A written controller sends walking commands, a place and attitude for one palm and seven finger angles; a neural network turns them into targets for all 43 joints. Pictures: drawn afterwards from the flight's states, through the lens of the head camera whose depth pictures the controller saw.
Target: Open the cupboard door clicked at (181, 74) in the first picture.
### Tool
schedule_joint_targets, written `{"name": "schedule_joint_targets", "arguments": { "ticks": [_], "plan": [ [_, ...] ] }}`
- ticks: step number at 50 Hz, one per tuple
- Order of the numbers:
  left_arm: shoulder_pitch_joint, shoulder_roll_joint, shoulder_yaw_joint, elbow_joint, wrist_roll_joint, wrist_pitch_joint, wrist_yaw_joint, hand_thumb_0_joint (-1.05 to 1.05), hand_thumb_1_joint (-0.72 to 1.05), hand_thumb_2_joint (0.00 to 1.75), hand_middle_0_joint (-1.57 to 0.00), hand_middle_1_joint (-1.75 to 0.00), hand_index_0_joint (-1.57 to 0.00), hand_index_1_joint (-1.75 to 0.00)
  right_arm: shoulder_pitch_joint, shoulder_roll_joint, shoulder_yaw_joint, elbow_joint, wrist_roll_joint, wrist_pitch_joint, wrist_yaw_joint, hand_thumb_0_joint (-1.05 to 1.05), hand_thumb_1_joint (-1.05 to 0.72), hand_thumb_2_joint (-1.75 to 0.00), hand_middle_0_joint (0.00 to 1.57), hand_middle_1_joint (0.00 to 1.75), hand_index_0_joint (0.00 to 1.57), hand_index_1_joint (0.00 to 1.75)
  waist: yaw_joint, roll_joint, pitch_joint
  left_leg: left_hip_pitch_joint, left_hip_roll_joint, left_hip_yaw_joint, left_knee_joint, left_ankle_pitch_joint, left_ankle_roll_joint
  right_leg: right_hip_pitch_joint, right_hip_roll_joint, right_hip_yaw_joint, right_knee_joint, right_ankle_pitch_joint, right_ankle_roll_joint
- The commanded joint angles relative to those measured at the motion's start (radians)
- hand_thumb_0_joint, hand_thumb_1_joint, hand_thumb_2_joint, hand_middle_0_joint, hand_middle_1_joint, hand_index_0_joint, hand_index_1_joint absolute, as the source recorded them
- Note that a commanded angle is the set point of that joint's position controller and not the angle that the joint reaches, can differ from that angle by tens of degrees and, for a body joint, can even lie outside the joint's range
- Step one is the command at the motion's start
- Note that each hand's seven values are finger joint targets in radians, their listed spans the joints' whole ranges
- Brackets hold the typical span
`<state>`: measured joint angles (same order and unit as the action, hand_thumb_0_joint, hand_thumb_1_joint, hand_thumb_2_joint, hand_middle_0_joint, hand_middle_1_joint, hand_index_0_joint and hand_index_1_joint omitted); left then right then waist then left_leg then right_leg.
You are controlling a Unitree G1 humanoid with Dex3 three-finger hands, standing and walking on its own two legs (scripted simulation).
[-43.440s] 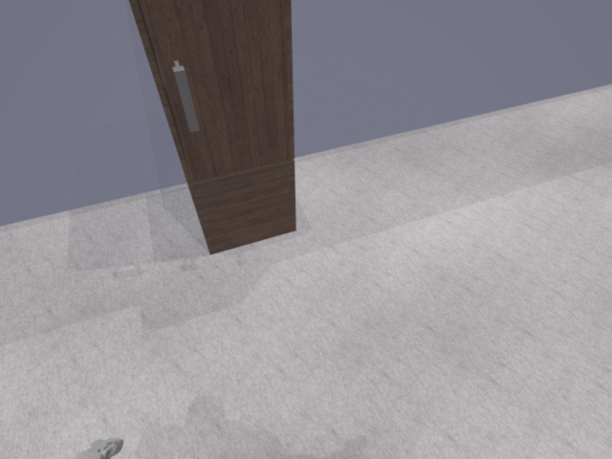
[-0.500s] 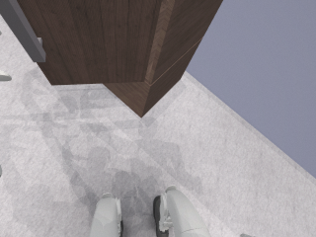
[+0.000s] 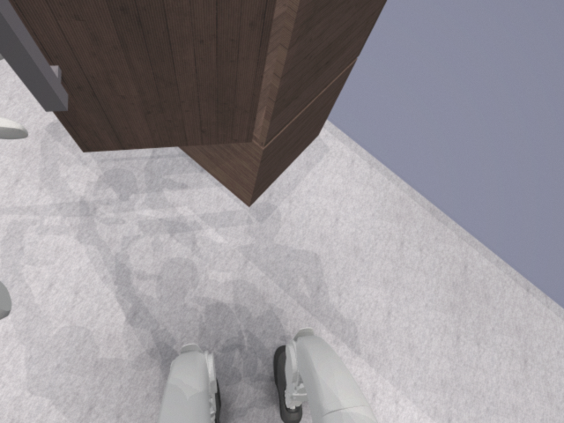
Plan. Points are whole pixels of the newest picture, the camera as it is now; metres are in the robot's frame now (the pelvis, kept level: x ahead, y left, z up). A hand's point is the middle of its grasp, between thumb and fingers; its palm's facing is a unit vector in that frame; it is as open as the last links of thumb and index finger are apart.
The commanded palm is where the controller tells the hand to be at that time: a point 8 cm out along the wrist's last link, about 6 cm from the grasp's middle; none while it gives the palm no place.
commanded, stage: slide the fingers in behind the handle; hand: left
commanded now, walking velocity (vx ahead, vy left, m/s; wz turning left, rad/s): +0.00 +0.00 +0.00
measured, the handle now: (24, 40) +0.57 +0.27 +0.06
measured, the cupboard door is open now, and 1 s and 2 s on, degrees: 49 49 49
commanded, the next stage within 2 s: close the thumb around the handle in 1.30 s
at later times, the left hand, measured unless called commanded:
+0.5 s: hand (6, 77) +0.52 +0.28 +0.06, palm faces +0.07 -1.00 -0.01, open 13.9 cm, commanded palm +0.51 +0.30 +0.06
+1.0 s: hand (43, 77) +0.53 +0.24 +0.06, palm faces +0.08 -1.00 +0.00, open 14.0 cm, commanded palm +0.51 +0.28 +0.06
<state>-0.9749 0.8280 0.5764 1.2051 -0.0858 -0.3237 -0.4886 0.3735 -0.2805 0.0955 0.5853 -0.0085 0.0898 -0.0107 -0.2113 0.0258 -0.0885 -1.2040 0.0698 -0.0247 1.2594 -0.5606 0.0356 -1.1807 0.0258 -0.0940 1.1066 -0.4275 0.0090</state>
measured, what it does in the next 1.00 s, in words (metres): stands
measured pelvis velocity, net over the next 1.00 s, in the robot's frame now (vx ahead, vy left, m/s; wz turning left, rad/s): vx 0.01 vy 0.00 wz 0.01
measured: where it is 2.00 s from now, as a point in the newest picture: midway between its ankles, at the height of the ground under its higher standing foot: (250, 412)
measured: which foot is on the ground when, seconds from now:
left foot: down 0.00-1.00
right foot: down 0.00-1.00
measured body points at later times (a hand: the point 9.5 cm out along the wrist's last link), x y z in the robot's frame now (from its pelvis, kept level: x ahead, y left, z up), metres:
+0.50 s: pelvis +0.01 +0.00 +0.01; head +0.18 +0.05 +0.42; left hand +0.51 +0.33 +0.07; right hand +0.02 -0.26 -0.09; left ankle +0.00 +0.09 -0.63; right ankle +0.04 -0.13 -0.63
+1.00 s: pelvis +0.01 +0.00 +0.01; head +0.18 +0.03 +0.42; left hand +0.52 +0.30 +0.06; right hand +0.02 -0.27 -0.10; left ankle +0.00 +0.09 -0.63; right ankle +0.04 -0.13 -0.63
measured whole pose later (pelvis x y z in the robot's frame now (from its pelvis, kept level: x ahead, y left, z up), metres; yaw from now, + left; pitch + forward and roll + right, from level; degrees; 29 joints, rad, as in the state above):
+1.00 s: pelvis +0.01 +0.00 +0.01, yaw +1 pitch +27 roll -5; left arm -0.94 0.63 0.49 1.19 -0.09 -0.39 -0.32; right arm 0.36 -0.27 0.07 0.60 -0.02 0.08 0.00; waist -0.20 0.03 -0.10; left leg -1.13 0.06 -0.01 1.22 -0.56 0.03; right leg -1.12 0.02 -0.08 1.09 -0.44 0.01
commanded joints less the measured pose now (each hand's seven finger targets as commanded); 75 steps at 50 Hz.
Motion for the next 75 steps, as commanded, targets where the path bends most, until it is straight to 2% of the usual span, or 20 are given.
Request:
{"name": "schedule_joint_targets", "arguments": {
  "ticks": [1, 6, 11, 21, 27, 31, 33, 36, 38, 40, 45, 47, 49, 53, 58, 66, 68, 70, 71, 75],
  "plan": [
    [-0.374, 0.295, 0.011, -0.215, -0.022, -0.07, 0.022, 0.0, -0.5, 0.3, -0.3, -1.2, -0.3, -1.2, 0.201, -0.218, -0.085, -0.026, -0.006, -0.005, -0.018, 0.0, -0.9, -0.9, 0.2, 0.3, 0.2, 0.3, 0.003, 0.244, -0.541, 0.487, -0.011, -0.078, -0.153, 0.526, -0.014, 0.213, 0.035, 0.024, -0.09, 0.237, -0.026],
    [-0.349, 0.289, 0.026, -0.257, -0.022, -0.094, 0.05, 0.0, -0.5, 0.3, -0.3, -1.2, -0.3, -1.2, 0.205, -0.215, -0.091, -0.026, -0.011, -0.008, -0.014, 0.0, -0.9, -0.9, 0.2, 0.3, 0.2, 0.3, 0.017, 0.262, -0.593, 0.543, -0.011, -0.08, -0.158, 0.598, -0.023, 0.236, 0.034, 0.024, -0.089, 0.271, -0.028],
    [-0.344, 0.247, -0.009, -0.209, -0.02, -0.084, 0.059, 0.0, -0.5, 0.3, -0.3, -1.2, -0.3, -1.2, 0.195, -0.215, -0.088, -0.028, -0.007, -0.004, -0.015, 0.0, -0.9, -0.9, 0.2, 0.3, 0.2, 0.3, 0.004, 0.222, -0.52, 0.488, -0.015, -0.072, -0.169, 0.515, -0.015, 0.235, 0.034, 0.027, -0.1, 0.241, -0.026],
    [-0.372, 0.156, -0.057, -0.267, -0.026, -0.115, 0.085, 0.0, -0.5, 0.3, -0.3, -1.2, -0.3, -1.2, 0.202, -0.205, -0.097, -0.013, -0.015, -0.008, -0.009, 0.0, -0.9, -0.9, 0.2, 0.3, 0.2, 0.3, 0.003, 0.258, -0.598, 0.588, -0.013, -0.089, -0.162, 0.631, -0.031, 0.216, 0.032, 0.02, -0.091, 0.276, -0.029],
    [-0.354, 0.13, -0.058, -0.231, -0.033, -0.101, 0.102, 0.0, -0.5, 0.3, -0.3, -1.2, -0.3, -1.2, 0.195, -0.201, -0.098, -0.008, -0.013, -0.004, -0.009, 0.0, -0.9, -0.9, 0.2, 0.3, 0.2, 0.3, -0.001, 0.205, -0.542, 0.526, -0.017, -0.075, -0.169, 0.565, -0.022, 0.239, 0.031, 0.024, -0.102, 0.271, -0.027],
    [-0.365, 0.163, -0.033, -0.26, -0.021, -0.12, 0.131, 0.0, -0.5, 0.3, -0.3, -1.2, -0.3, -1.2, 0.195, -0.198, -0.097, -0.014, -0.017, -0.006, -0.009, 0.0, -0.9, -0.9, 0.2, 0.3, 0.2, 0.3, 0.013, 0.213, -0.569, 0.523, -0.021, -0.071, -0.17, 0.567, -0.023, 0.272, 0.028, 0.03, -0.094, 0.287, -0.029],
    [-0.367, 0.119, -0.056, -0.289, -0.025, -0.137, 0.136, 0.0, -0.5, 0.3, -0.3, -1.2, -0.3, -1.2, 0.196, -0.19, -0.099, -0.019, -0.019, -0.011, -0.003, 0.0, -0.9, -0.9, 0.2, 0.3, 0.2, 0.3, 0.013, 0.249, -0.591, 0.558, -0.02, -0.072, -0.167, 0.617, -0.025, 0.264, 0.029, 0.029, -0.09, 0.306, -0.033],
    [-0.355, 0.114, -0.064, -0.256, -0.022, -0.138, 0.137, 0.0, -0.5, 0.3, -0.3, -1.2, -0.3, -1.2, 0.19, -0.192, -0.099, -0.011, -0.015, -0.008, -0.002, 0.0, -0.9, -0.9, 0.2, 0.3, 0.2, 0.3, 0.004, 0.193, -0.56, 0.517, -0.021, -0.067, -0.17, 0.562, -0.02, 0.28, 0.03, 0.032, -0.097, 0.296, -0.027],
    [-0.372, 0.075, -0.084, -0.258, -0.03, -0.138, 0.138, 0.0, -0.5, 0.3, -0.3, -1.2, -0.3, -1.2, 0.191, -0.189, -0.101, -0.01, -0.016, -0.011, -0.003, 0.0, -0.9, -0.9, 0.2, 0.3, 0.2, 0.3, -0.003, 0.215, -0.547, 0.521, -0.024, -0.065, -0.171, 0.556, -0.018, 0.265, 0.03, 0.032, -0.098, 0.293, -0.03],
    [-0.335, 0.12, -0.046, -0.247, -0.028, -0.135, 0.142, 0.0, -0.5, 0.3, -0.3, -1.2, -0.3, -1.2, 0.189, -0.194, -0.102, -0.013, -0.014, -0.007, -0.005, 0.0, -0.9, -0.9, 0.2, 0.3, 0.2, 0.3, 0.015, 0.202, -0.566, 0.514, -0.025, -0.062, -0.175, 0.558, -0.021, 0.293, 0.027, 0.035, -0.099, 0.3, -0.028],
    [-0.364, 0.056, -0.089, -0.24, -0.027, -0.135, 0.16, 0.0, -0.5, 0.3, -0.3, -1.2, -0.3, -1.2, 0.187, -0.186, -0.102, -0.007, -0.015, -0.01, -0.001, 0.0, -0.9, -0.9, 0.2, 0.3, 0.2, 0.3, -0.001, 0.187, -0.538, 0.498, -0.026, -0.059, -0.174, 0.529, -0.017, 0.279, 0.027, 0.036, -0.102, 0.291, -0.025],
    [-0.351, 0.095, -0.065, -0.214, -0.018, -0.131, 0.169, 0.0, -0.5, 0.3, -0.3, -1.2, -0.3, -1.2, 0.185, -0.19, -0.099, -0.012, -0.014, -0.01, -0.004, 0.0, -0.9, -0.9, 0.2, 0.3, 0.2, 0.3, 0.002, 0.156, -0.524, 0.452, -0.03, -0.053, -0.178, 0.477, -0.011, 0.301, 0.026, 0.041, -0.104, 0.272, -0.025],
    [-0.36, 0.14, -0.035, -0.242, -0.012, -0.147, 0.175, 0.0, -0.5, 0.3, -0.3, -1.2, -0.3, -1.2, 0.187, -0.191, -0.098, -0.018, -0.017, -0.014, -0.005, 0.0, -0.9, -0.9, 0.2, 0.3, 0.2, 0.3, 0.02, 0.188, -0.566, 0.463, -0.033, -0.05, -0.175, 0.501, -0.013, 0.326, 0.024, 0.047, -0.094, 0.296, -0.027],
    [-0.327, 0.127, -0.038, -0.212, -0.017, -0.152, 0.168, 0.0, -0.5, 0.3, -0.3, -1.2, -0.3, -1.2, 0.187, -0.189, -0.097, -0.022, -0.016, -0.015, -0.004, 0.0, -0.9, -0.9, 0.2, 0.3, 0.2, 0.3, 0.01, 0.149, -0.54, 0.434, -0.033, -0.044, -0.168, 0.506, -0.007, 0.34, 0.028, 0.049, -0.094, 0.317, -0.027],
    [-0.325, 0.157, -0.023, -0.238, -0.029, -0.149, 0.138, 0.0, -0.5, 0.3, -0.3, -1.2, -0.3, -1.2, 0.184, -0.196, -0.098, -0.028, -0.014, -0.017, -0.008, 0.0, -0.9, -0.9, 0.2, 0.3, 0.2, 0.3, 0.021, 0.182, -0.587, 0.449, -0.032, -0.043, -0.165, 0.517, -0.007, 0.352, 0.027, 0.053, -0.087, 0.33, -0.028],
    [-0.382, 0.07, -0.095, -0.24, -0.038, -0.135, 0.124, 0.0, -0.5, 0.3, -0.3, -1.2, -0.3, -1.2, 0.183, -0.196, -0.101, -0.002, -0.012, -0.018, -0.01, 0.0, -0.9, -0.9, 0.2, 0.3, 0.2, 0.3, -0.003, 0.209, -0.537, 0.496, -0.026, -0.061, -0.173, 0.492, -0.016, 0.254, 0.026, 0.037, -0.099, 0.259, -0.026],
    [-0.368, 0.106, -0.06, -0.226, -0.041, -0.136, 0.133, 0.0, -0.5, 0.3, -0.3, -1.2, -0.3, -1.2, 0.189, -0.201, -0.101, -0.005, -0.013, -0.019, -0.013, 0.0, -0.9, -0.9, 0.2, 0.3, 0.2, 0.3, 0.0, 0.173, -0.533, 0.482, -0.028, -0.063, -0.172, 0.494, -0.013, 0.263, 0.029, 0.035, -0.097, 0.261, -0.029],
    [-0.413, 0.097, -0.078, -0.254, -0.029, -0.142, 0.142, 0.0, -0.5, 0.3, -0.3, -1.2, -0.3, -1.2, 0.187, -0.197, -0.101, 0.0, -0.017, -0.021, -0.013, 0.0, -0.9, -0.9, 0.2, 0.3, 0.2, 0.3, -0.004, 0.21, -0.566, 0.508, -0.026, -0.068, -0.169, 0.51, -0.018, 0.254, 0.024, 0.035, -0.091, 0.264, -0.027],
    [-0.409, 0.084, -0.086, -0.264, -0.026, -0.147, 0.144, 0.0, -0.44, 0.32, -0.3, -1.21, -0.3, -1.21, 0.187, -0.194, -0.102, 0.0, -0.018, -0.023, -0.01, 0.0, -0.9, -0.9, 0.2, 0.3, 0.2, 0.3, 0.003, 0.244, -0.581, 0.532, -0.027, -0.07, -0.168, 0.529, -0.023, 0.247, 0.024, 0.034, -0.091, 0.264, -0.029],
    [-0.379, 0.085, -0.08, -0.207, -0.024, -0.137, 0.154, 0.0, -0.22, 0.42, -0.32, -1.23, -0.32, -1.23, 0.186, -0.195, -0.097, 0.001, -0.017, -0.018, -0.006, 0.0, -0.9, -0.9, 0.2, 0.3, 0.2, 0.3, -0.004, 0.197, -0.531, 0.495, -0.026, -0.067, -0.166, 0.524, -0.02, 0.246, 0.027, 0.032, -0.093, 0.268, -0.027]
  ]
}}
